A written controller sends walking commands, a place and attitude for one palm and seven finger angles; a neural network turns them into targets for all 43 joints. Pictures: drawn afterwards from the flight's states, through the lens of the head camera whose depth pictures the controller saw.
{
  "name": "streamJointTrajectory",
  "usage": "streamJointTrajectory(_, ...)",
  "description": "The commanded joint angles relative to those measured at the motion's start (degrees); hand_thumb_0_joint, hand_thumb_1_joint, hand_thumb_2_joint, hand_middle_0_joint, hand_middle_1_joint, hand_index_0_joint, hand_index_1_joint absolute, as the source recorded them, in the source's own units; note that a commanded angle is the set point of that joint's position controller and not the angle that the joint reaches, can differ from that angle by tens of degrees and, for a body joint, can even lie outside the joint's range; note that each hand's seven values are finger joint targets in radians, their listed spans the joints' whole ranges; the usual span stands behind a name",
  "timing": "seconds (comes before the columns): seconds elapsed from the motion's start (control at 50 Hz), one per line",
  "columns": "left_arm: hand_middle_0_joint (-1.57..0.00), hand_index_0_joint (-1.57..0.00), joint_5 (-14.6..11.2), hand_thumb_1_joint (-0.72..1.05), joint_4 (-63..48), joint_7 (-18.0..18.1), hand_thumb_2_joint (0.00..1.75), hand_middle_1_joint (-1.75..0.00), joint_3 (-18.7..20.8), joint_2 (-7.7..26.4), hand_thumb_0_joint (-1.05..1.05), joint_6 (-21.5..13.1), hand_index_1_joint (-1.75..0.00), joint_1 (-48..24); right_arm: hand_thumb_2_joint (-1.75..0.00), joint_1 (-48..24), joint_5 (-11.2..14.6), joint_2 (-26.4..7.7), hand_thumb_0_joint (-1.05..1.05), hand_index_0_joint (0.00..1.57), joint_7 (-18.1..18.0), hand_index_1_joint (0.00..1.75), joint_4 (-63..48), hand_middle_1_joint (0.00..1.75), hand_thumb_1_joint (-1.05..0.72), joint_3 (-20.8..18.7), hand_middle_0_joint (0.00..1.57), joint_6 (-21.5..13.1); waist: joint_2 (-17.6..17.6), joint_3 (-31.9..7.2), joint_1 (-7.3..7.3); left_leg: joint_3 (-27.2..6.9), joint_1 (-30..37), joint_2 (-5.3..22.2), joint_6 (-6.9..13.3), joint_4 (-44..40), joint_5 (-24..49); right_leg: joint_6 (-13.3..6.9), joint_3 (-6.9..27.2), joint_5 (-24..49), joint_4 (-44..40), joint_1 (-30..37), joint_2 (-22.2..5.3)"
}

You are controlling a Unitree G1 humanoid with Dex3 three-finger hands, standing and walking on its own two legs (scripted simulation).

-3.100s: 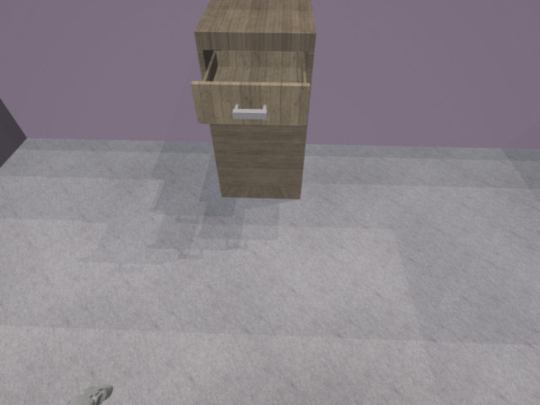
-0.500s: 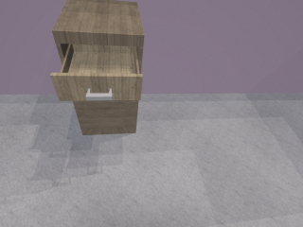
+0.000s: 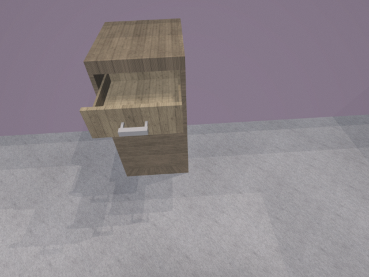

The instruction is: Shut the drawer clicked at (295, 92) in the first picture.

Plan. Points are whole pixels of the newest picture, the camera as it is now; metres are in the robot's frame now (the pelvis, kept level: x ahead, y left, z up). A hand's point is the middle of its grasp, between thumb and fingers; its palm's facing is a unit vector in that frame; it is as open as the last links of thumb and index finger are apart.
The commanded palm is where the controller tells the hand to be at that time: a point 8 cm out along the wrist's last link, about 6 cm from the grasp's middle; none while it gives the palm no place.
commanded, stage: take the last steps up to it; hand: left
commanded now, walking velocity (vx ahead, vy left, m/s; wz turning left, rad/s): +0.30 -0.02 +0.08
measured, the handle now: (134, 127) +0.63 +0.22 -0.08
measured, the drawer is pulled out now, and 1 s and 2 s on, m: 0.24 0.24 0.24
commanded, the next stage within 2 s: come to a stop and stand still in 0.90 s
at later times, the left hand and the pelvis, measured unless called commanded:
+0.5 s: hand out of the picture -0.05 +0.19 -0.17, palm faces +0.15 -0.98 -0.10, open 7.4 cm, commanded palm none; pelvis +0.08 +0.05 +0.00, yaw +1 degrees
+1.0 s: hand (133, 209) +0.35 +0.18 -0.16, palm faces +0.01 -0.98 -0.21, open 7.4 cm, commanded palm none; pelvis +0.23 +0.00 -0.01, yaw +1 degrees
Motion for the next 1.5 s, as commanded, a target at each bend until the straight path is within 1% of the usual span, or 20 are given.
streamJointTrajectory(0.0, -0.20, -0.20, -0.35, 0.90, -1.55, 0.36, 0.90, -0.30, 1.70, 8.91, 0.00, -1.47, -0.30, 6.48, -0.90, -2.05, -1.06, -5.17, 0.00, 0.20, 0.92, 0.30, -4.89, 0.30, -0.90, -1.99, 0.20, -0.56, -14.10, 8.98, 2.00, -2.88, -15.38, 4.41, -1.39, 20.86, -5.99, -7.48, 23.09, -23.64, -27.12, -2.15, -19.20)
streamJointTrajectory(0.1, -0.20, -0.20, -0.37, 0.90, -0.33, -0.67, 0.90, -0.30, 1.21, 7.51, 0.00, -3.55, -0.30, 10.01, -0.90, -0.11, -1.13, -2.94, 0.00, 0.20, 1.69, 0.30, -3.47, 0.30, -0.90, -2.02, 0.20, -1.21, -6.16, 7.35, 1.33, -1.05, -16.11, 6.57, -2.75, 26.33, 2.75, -5.67, 11.19, -9.74, -23.76, 1.80, -14.27)
streamJointTrajectory(0.28, -0.20, -0.20, 0.36, 0.90, 4.16, -1.30, 0.90, -0.30, 1.41, 8.27, 0.00, -3.92, -0.30, 17.70, -0.90, -9.56, -0.65, -2.65, 0.00, 0.20, 1.84, 0.30, -7.21, 0.30, -0.90, -0.96, 0.20, -2.97, -10.46, 5.96, 4.88, 2.12, -10.99, 7.22, -2.57, 7.68, -3.58, -8.94, 11.85, -2.14, -20.96, 6.73, -15.90)
streamJointTrajectory(0.36, -0.20, -0.20, -0.45, 0.90, 4.99, -1.63, 0.90, -0.30, 1.12, 7.01, 0.00, -3.24, -0.30, 15.79, -0.90, 0.65, -0.52, -3.78, 0.00, 0.20, 0.76, 0.30, -3.35, 0.30, -0.90, -0.62, 0.20, -4.49, -6.23, 2.73, 0.09, 5.29, 13.03, 4.54, -1.83, -8.30, 3.69, -4.87, 4.54, 1.15, -8.61, -3.91, -9.38)
streamJointTrajectory(0.38, -0.20, -0.20, -0.54, 0.90, 4.39, -1.98, 0.90, -0.30, 0.63, 4.56, 0.00, -3.14, -0.30, 16.20, -0.90, 7.13, -0.62, -8.41, 0.00, 0.20, 0.11, 0.30, -1.51, 0.30, -0.90, -1.81, 0.20, -4.81, 3.85, -0.17, -2.69, -4.63, 24.61, 12.10, 0.53, -10.96, -1.86, -2.59, 1.66, -1.94, 3.57, -13.42, -5.60)
streamJointTrajectory(0.4, -0.20, -0.20, -0.59, 0.90, 2.62, -2.26, 0.90, -0.30, 0.15, 1.78, 0.00, -3.16, -0.30, 14.12, -0.90, 14.27, -0.98, -13.95, 0.00, 0.20, -0.39, 0.30, -0.27, 0.30, -0.90, -3.20, 0.20, -4.94, 16.59, -2.21, -5.01, -23.05, 28.20, 26.53, 5.13, -19.53, -6.70, 0.09, -4.38, -14.46, 19.63, -23.62, -0.62)
streamJointTrajectory(0.42, -0.20, -0.20, 0.01, 0.90, 0.86, -2.10, 0.90, -0.30, 0.51, 4.11, 0.00, -2.98, -0.30, 10.00, -0.90, 15.61, -0.76, -14.88, 0.00, 0.20, -0.73, 0.30, -0.05, 0.30, -0.90, -3.14, 0.20, -4.36, 9.97, 0.13, -5.61, -26.46, 25.18, 29.74, 8.08, -22.55, -8.00, -0.54, 0.26, -15.72, 28.52, -27.32, -1.76)
streamJointTrajectory(0.56, -0.20, -0.20, 0.24, 0.90, 3.22, -3.26, 0.90, -0.30, 1.08, 1.60, 0.00, -1.45, -0.30, 10.50, -0.90, 5.61, -0.34, -4.78, 0.00, 0.20, -1.36, 0.30, -2.03, 0.30, -0.90, -0.60, 0.20, -6.56, 3.20, 5.43, 1.38, -3.52, 12.03, 19.54, 6.14, -22.68, 19.97, 1.42, 1.86, 2.76, 31.64, -22.90, -6.33)
streamJointTrajectory(0.78, -0.20, -0.20, -0.33, 0.90, -3.34, -3.57, 0.90, -0.30, 1.12, 3.80, 0.00, -1.46, -0.30, -5.34, -0.90, 9.02, -1.38, -7.33, 0.00, 0.20, -1.11, 0.30, 0.35, 0.30, -0.90, -1.22, 0.20, -5.37, 5.01, 7.72, -0.71, -1.02, 13.68, 19.66, 5.88, -17.66, 26.56, 0.15, -2.40, 3.21, 7.12, -15.86, -3.73)
streamJointTrajectory(0.84, -0.20, -0.20, -0.03, 0.90, 0.49, -3.24, 0.90, -0.30, 2.07, 6.61, 0.00, -2.58, -0.30, 6.56, -0.90, 7.63, -0.73, -7.39, 0.00, 0.20, -0.88, 0.30, 0.77, 0.30, -0.90, -1.12, 0.20, -5.01, -0.13, 0.53, 5.20, 2.77, 9.06, 15.62, 2.66, -2.17, 27.17, -1.05, -3.86, 8.81, -1.17, 4.77, -0.84)
streamJointTrajectory(0.86, -0.20, -0.20, 0.31, 0.90, 2.46, -2.74, 0.90, -0.30, 3.08, 10.83, 0.00, -3.41, -0.30, 13.09, -0.90, 8.65, -0.14, -5.59, 0.00, 0.20, -0.42, 0.30, 0.35, 0.30, -0.90, -0.90, 0.20, -5.10, -8.99, -5.63, 7.71, 5.90, 0.16, 11.46, 0.50, 11.64, 16.76, -3.80, 5.86, 11.53, -2.77, 17.52, -8.98)
streamJointTrajectory(0.88, -0.20, -0.20, -0.19, 0.90, 2.85, -2.14, 0.90, -0.30, 4.21, 16.51, 0.00, -3.63, -0.30, 17.13, -0.90, 11.52, 0.43, -2.71, 0.00, 0.20, -0.26, 0.30, -1.00, 0.30, -0.90, -0.10, 0.20, -4.76, -21.11, -11.86, 7.25, 6.72, -9.97, 3.81, -1.94, 29.11, -15.04, -10.04, 25.14, 19.89, -9.49, 25.62, -23.26)
streamJointTrajectory(0.9, -0.20, -0.20, -1.19, 0.90, 2.65, -1.81, 0.90, -0.30, 3.81, 16.32, 0.00, -3.31, -0.30, 16.27, -0.90, 8.27, 0.39, -4.51, 0.00, 0.20, -0.65, 0.30, -1.45, 0.30, -0.90, -0.26, 0.20, -4.24, -14.60, -10.57, 7.73, -0.74, -11.48, 5.07, -0.99, 37.00, -17.48, -12.06, 24.94, 22.83, -12.08, 21.16, -23.88)
streamJointTrajectory(0.96, -0.20, -0.20, -1.24, 0.90, -0.41, -1.34, 0.90, -0.30, 2.00, 9.96, 0.00, -3.33, -0.30, 3.42, -0.90, 5.89, -0.22, -2.76, 0.00, 0.20, -0.29, 0.30, -0.46, 0.30, -0.90, -0.67, 0.20, -3.20, -7.73, -0.32, 2.38, -2.59, -10.42, 9.75, -1.56, 39.72, -5.53, -9.48, 14.57, 11.44, -16.61, 2.55, -18.52)
streamJointTrajectory(1.04, -0.20, -0.20, -0.71, 0.90, -1.30, -0.56, 0.90, -0.30, 0.09, 5.80, 0.00, -3.47, -0.30, -1.47, -0.90, 9.85, -0.19, 0.83, 0.00, 0.20, -0.91, 0.30, 2.07, 0.30, -0.90, 0.79, 0.20, -1.16, -4.80, 1.03, -1.76, -1.84, -0.61, 9.52, -4.12, 24.48, -2.20, -7.64, 3.55, 27.05, -17.14, -8.03, -14.68)
streamJointTrajectory(1.2, -0.20, -0.20, -0.25, 0.90, -0.85, 0.20, 0.90, -0.30, 1.91, 10.36, 0.00, -0.92, -0.30, 2.10, -0.90, 1.71, 0.29, -2.39, 0.00, 0.20, -1.03, 0.30, -2.19, 0.30, -0.90, -0.03, 0.20, 0.40, -7.76, -0.68, 1.71, -1.44, -0.28, 6.46, -4.79, 8.73, -4.18, -11.17, 9.13, 27.62, -12.67, -1.81, -17.94)
streamJointTrajectory(1.28, -0.20, -0.20, -0.55, 0.90, -0.59, 0.09, 0.90, -0.30, 1.92, 9.71, 0.00, -0.08, -0.30, 1.29, -0.90, 3.29, 0.22, -2.96, 0.00, 0.20, -0.99, 0.30, -1.92, 0.30, -0.90, -0.19, 0.20, -0.29, -8.08, -0.70, 0.27, -1.39, 9.81, 6.73, -3.75, -6.90, 8.50, -6.30, 6.66, 18.65, -7.69, -5.70, -13.69)
streamJointTrajectory(1.34, -0.20, -0.20, -1.09, 0.90, -0.81, -0.09, 0.90, -0.30, 0.65, 4.91, 0.00, 0.51, -0.30, 3.87, -0.90, -1.86, -0.50, -8.56, 0.00, 0.20, -1.62, 0.30, -4.51, 0.30, -0.90, -0.17, 0.20, -1.29, 7.53, -0.29, 3.18, -12.38, 2.84, 20.26, 4.17, -16.03, 27.33, 0.36, -0.96, -1.84, 2.22, -1.84, -2.47)
streamJointTrajectory(1.38, -0.20, -0.20, -0.74, 0.90, 0.19, -0.38, 0.90, -0.30, 0.47, 5.59, 0.00, 1.39, -0.30, 4.58, -0.90, -5.76, -0.34, -7.65, 0.00, 0.20, -2.16, 0.30, -5.31, 0.30, -0.90, 0.20, 0.20, -1.71, 10.61, 0.80, 3.51, -12.57, -0.10, 19.14, 5.95, -20.56, 19.58, 0.72, 1.41, -8.42, 9.91, -1.71, -1.94)
streamJointTrajectory(1.48, -0.20, -0.20, -0.44, 0.90, 2.27, -1.04, 0.90, -0.30, 0.00, 4.90, 0.00, 1.32, -0.30, 6.97, -0.90, -7.11, -0.42, -8.53, 0.00, 0.20, -2.29, 0.30, -4.73, 0.30, -0.90, -0.16, 0.20, -1.76, 3.32, -1.25, 2.63, -10.57, 6.94, 18.68, 6.84, -19.02, 15.50, 1.33, 3.46, -7.93, 11.64, -5.53, -1.80)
